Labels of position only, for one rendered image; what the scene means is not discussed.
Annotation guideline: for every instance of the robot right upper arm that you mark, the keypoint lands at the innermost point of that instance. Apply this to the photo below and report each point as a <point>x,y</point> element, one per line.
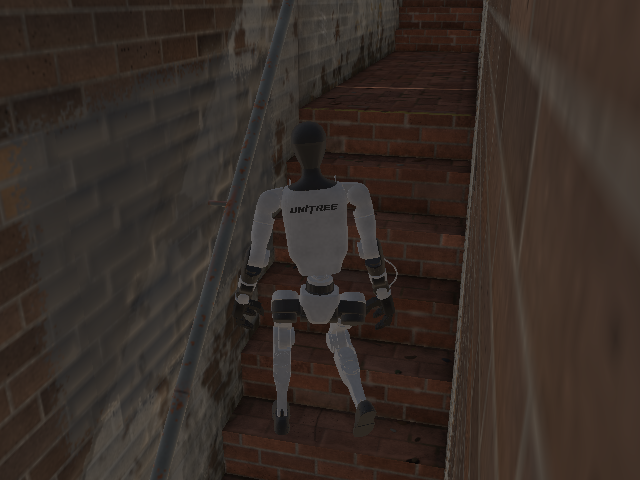
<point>358,195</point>

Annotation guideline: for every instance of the left robot thigh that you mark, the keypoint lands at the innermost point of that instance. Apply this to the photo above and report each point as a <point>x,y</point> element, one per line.
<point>285,307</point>

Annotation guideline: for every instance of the robot left forearm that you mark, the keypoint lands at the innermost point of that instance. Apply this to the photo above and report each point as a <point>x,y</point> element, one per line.
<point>247,281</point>

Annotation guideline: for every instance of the robot right hand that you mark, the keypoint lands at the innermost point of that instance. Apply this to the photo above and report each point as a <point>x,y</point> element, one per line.
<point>386,307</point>

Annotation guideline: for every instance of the robot left hand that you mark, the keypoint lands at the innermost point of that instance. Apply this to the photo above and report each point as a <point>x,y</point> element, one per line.
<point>240,309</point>

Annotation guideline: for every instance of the robot left upper arm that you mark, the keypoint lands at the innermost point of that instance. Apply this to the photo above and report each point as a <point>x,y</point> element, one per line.
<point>268,203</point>

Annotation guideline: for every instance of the robot right forearm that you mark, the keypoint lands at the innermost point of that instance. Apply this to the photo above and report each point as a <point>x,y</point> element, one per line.
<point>377,274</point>

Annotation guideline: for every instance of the right robot foot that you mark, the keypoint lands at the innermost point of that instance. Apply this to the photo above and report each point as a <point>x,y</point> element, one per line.
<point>364,419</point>

